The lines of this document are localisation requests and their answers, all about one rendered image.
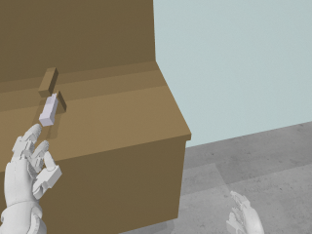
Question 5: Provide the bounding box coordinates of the robot right hand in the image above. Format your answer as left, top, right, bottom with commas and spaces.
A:
226, 190, 264, 234

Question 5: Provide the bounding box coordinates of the tap lever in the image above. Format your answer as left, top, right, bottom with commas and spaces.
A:
39, 93, 59, 127

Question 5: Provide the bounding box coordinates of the left robot forearm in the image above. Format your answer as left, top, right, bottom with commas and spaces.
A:
0, 200, 47, 234

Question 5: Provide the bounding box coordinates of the counter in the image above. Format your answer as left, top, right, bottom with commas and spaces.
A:
0, 0, 192, 234

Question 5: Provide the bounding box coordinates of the robot left hand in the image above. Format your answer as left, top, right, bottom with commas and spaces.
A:
4, 124, 62, 208

